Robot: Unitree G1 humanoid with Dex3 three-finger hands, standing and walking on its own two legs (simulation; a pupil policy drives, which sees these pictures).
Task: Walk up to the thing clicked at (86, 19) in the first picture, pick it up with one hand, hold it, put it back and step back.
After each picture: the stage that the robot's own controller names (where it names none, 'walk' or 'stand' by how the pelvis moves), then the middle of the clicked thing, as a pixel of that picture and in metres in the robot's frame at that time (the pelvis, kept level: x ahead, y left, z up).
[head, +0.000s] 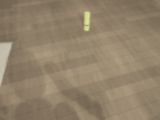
stand; (86, 21) +1.81 -0.06 -0.65
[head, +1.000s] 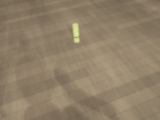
walk; (76, 33) +1.68 +0.19 -0.63
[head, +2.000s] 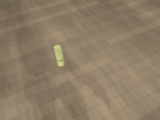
walk; (59, 56) +1.17 +0.30 -0.65
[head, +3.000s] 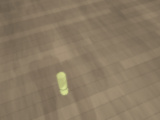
walk; (62, 84) +0.77 +0.21 -0.64
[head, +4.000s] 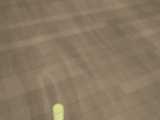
walk; (58, 116) +0.50 +0.12 -0.64
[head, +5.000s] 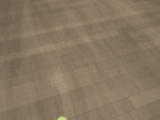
stand; out of the picture +0.44 +0.14 -0.65
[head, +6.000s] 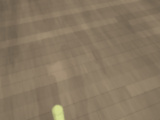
stand; (58, 116) +0.45 +0.16 -0.64
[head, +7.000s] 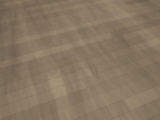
stand; out of the picture +0.43 +0.19 -0.66
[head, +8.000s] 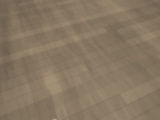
stand; out of the picture +0.42 +0.19 -0.66
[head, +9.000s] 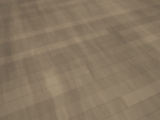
stand; out of the picture +0.41 +0.18 -0.66
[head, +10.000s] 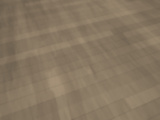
stand; out of the picture +0.41 +0.16 -0.66
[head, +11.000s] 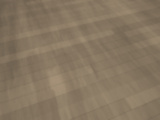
stand; out of the picture +0.41 +0.16 -0.66
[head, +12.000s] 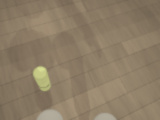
go down; (42, 80) +0.47 +0.19 -0.45
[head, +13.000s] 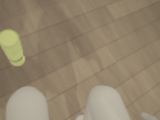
go down; (13, 50) +0.49 +0.26 -0.28
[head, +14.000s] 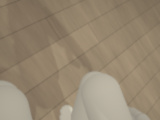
close in; out of the picture +0.47 +0.30 -0.20
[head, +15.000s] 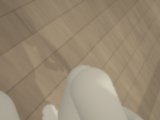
close; out of the picture +0.45 +0.33 -0.17
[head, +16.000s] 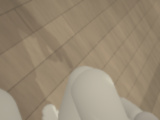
lift; out of the picture +0.41 +0.33 -0.16
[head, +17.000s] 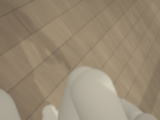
lift; out of the picture +0.40 +0.33 -0.16
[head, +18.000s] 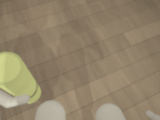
lift; (21, 83) +0.32 +0.20 +0.01
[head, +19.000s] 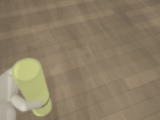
hold; (36, 92) +0.31 +0.16 +0.03
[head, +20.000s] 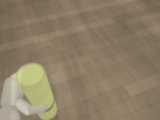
hold; (40, 96) +0.30 +0.15 +0.03
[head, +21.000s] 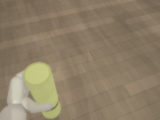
crouch; (45, 95) +0.31 +0.13 +0.03
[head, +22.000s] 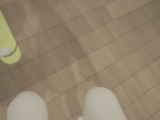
crouch; (0, 40) +0.46 +0.23 -0.05
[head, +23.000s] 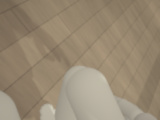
lower; out of the picture +0.41 +0.33 -0.17
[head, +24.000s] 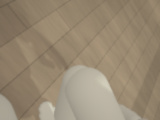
lower; out of the picture +0.43 +0.34 -0.17
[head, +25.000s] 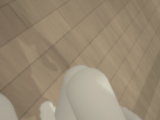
lower; out of the picture +0.43 +0.34 -0.17
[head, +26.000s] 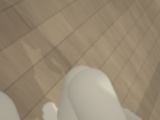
lower; out of the picture +0.42 +0.33 -0.17
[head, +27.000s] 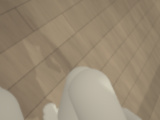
loosen; out of the picture +0.42 +0.31 -0.17
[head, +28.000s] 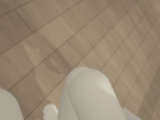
withdraw; out of the picture +0.42 +0.31 -0.17
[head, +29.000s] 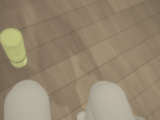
stand; (15, 51) +0.46 +0.26 -0.24
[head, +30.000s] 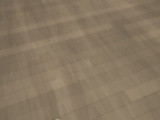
stand; out of the picture +0.40 +0.15 -0.59
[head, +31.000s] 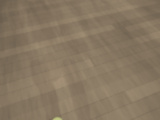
stand; out of the picture +0.42 +0.16 -0.60
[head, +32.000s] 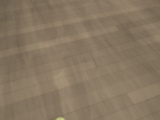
stand; out of the picture +0.42 +0.15 -0.63
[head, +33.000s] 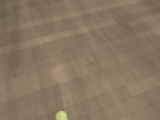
walk; out of the picture +0.44 +0.15 -0.65
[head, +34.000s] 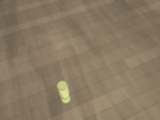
walk; (64, 92) +0.59 +0.17 -0.63
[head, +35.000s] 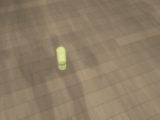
walk; (61, 59) +0.89 +0.15 -0.63
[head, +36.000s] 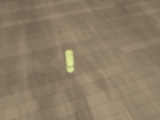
stand; (69, 61) +1.04 +0.15 -0.64
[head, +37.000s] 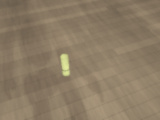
stand; (65, 65) +1.05 +0.17 -0.66
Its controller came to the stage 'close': yes
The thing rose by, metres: 0.67
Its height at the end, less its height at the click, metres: +0.00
